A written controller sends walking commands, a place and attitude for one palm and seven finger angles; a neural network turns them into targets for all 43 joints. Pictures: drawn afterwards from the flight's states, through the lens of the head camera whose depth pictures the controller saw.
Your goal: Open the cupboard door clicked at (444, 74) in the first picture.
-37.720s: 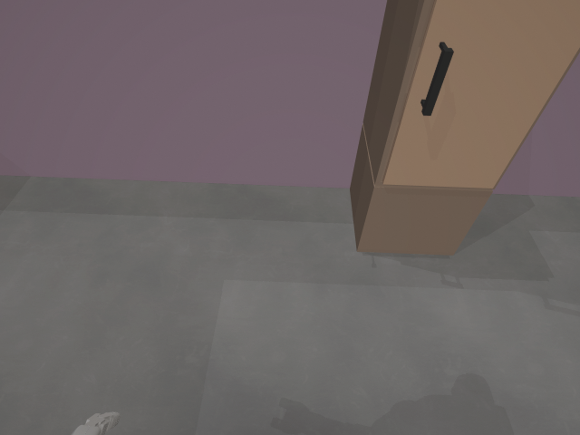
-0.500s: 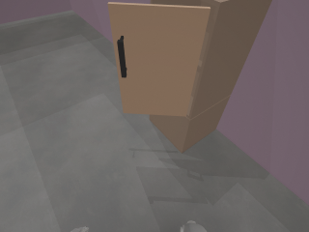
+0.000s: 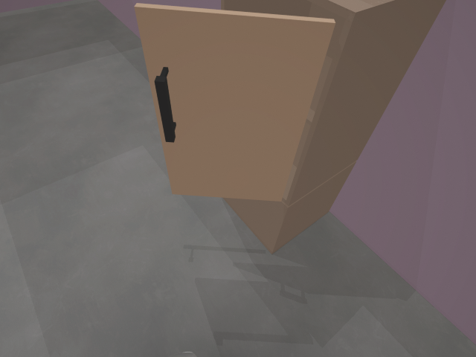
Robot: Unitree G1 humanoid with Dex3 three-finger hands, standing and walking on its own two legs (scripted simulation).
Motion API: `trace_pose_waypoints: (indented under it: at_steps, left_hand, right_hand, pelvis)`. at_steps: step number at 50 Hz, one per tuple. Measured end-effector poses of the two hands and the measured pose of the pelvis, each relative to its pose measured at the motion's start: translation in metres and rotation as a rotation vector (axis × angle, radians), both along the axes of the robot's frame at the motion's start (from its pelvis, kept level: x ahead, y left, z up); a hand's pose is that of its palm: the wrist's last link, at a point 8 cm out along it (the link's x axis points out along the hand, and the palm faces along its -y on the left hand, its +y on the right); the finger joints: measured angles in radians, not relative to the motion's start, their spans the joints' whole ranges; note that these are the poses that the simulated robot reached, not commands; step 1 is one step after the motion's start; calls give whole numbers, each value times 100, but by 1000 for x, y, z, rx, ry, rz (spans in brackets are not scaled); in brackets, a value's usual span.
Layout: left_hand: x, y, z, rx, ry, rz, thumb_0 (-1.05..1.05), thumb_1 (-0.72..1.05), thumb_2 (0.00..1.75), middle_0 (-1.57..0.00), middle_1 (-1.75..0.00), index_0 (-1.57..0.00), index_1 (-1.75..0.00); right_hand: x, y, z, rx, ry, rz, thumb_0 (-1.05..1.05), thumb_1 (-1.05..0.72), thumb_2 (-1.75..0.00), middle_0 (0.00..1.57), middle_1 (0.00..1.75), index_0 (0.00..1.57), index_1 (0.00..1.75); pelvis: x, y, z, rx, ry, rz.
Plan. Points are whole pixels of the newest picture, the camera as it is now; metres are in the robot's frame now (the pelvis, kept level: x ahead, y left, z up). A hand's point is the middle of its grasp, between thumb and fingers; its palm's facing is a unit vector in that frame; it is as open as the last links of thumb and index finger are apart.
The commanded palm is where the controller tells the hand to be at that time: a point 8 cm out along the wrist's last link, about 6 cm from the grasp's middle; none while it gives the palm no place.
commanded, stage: come to a stop and stand still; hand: left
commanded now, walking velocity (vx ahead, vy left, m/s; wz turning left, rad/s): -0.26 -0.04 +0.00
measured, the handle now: (167, 106) +0.62 +0.20 +0.05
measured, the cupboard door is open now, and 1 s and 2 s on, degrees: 50 50 50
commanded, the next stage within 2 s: look again from close up in 0.80 s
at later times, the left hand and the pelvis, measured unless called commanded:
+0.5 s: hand out of the picture +0.04 +0.17 -0.16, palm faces +0.02 -0.96 -0.28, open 7.4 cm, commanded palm none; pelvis -0.01 -0.03 +0.00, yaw -1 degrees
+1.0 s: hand out of the picture +0.01 +0.17 -0.18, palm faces -0.01 -0.98 -0.21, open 7.4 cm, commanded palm none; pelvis -0.02 -0.01 +0.00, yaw -1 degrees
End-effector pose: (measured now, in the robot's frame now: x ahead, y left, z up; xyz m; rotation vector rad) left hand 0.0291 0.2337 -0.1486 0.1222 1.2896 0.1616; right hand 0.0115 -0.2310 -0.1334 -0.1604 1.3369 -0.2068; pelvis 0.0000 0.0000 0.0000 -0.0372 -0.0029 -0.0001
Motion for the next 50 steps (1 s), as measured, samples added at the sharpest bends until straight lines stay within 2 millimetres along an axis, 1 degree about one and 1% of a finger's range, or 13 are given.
trace_pose_waypoints:
  at_steps: [3,7,10,12,15,20,22,24,30,34,39,44,50]
  left_hand:
    - [-7,9,-9,-9,69,26,-2,93,90,-20,-30,-20,-30]
    - [-11,13,-10,-16,129,33,-1,92,90,-19,-30,-19,-30]
    - [-11,14,-5,-9,157,23,0,92,90,-19,-30,-19,-30]
    - [-9,15,0,5,162,15,0,91,90,-19,-30,-19,-30]
    - [-4,15,6,33,144,4,0,91,90,-20,-30,-19,-30]
    - [7,5,16,81,66,-13,0,91,90,-19,-30,-19,-30]
    - [8,-2,16,105,26,-25,0,91,90,-19,-30,-19,-30]
    - [4,-13,19,112,18,-27,0,91,90,-19,-30,-19,-30]
    - [-1,-45,28,62,14,-34,0,91,90,-20,-30,-20,-30]
    - [-4,-47,25,49,24,-26,1,93,90,-20,-30,-20,-30]
    - [-8,-35,12,34,34,8,0,92,90,-20,-30,-20,-30]
    - [-13,-26,8,31,48,0,0,91,90,-20,-30,-20,-30]
    - [-23,-12,3,31,48,-58,0,91,90,-20,-30,-20,-30]
  right_hand:
    - [44,4,0,-32,-75,35,1,-93,-90,20,29,20,30]
    - [86,15,6,-36,-128,71,1,-93,-90,20,29,20,30]
    - [104,20,8,-28,-161,82,0,-92,-90,20,29,20,30]
    - [106,19,8,-21,-170,79,0,-91,-90,20,29,20,30]
    - [99,10,5,-14,-161,65,0,-91,-90,20,29,21,30]
    - [68,-18,-7,2,-117,33,0,-90,-90,20,30,21,30]
    - [53,-32,-17,17,-97,12,0,-90,-90,20,30,21,30]
    - [38,-44,-21,30,-61,-3,0,-90,-90,20,29,21,30]
    - [3,-58,-11,44,19,-26,1,-91,-90,20,29,20,30]
    - [-10,-58,-5,34,53,-27,1,-91,-90,20,29,20,30]
    - [-13,-48,-7,7,67,0,1,-91,-90,20,29,20,30]
    - [-4,-31,-3,9,30,16,1,-91,-90,20,29,20,30]
    - [16,-8,-3,15,-104,28,0,-91,-90,20,29,20,30]
  pelvis:
    - [17,12,-5,0,-1,-1]
    - [27,18,-3,27,12,-15]
    - [24,17,0,29,22,-19]
    - [20,14,1,25,28,-24]
    - [12,7,3,21,30,-31]
    - [-1,-13,0,28,20,-34]
    - [-4,-25,-7,61,20,-35]
    - [-6,-32,-7,57,9,-28]
    - [-2,-42,7,70,5,-25]
    - [0,-43,10,74,8,-23]
    - [-2,-35,3,48,1,-3]
    - [-6,-26,3,37,-5,-18]
    - [-17,-7,-2,28,-11,-22]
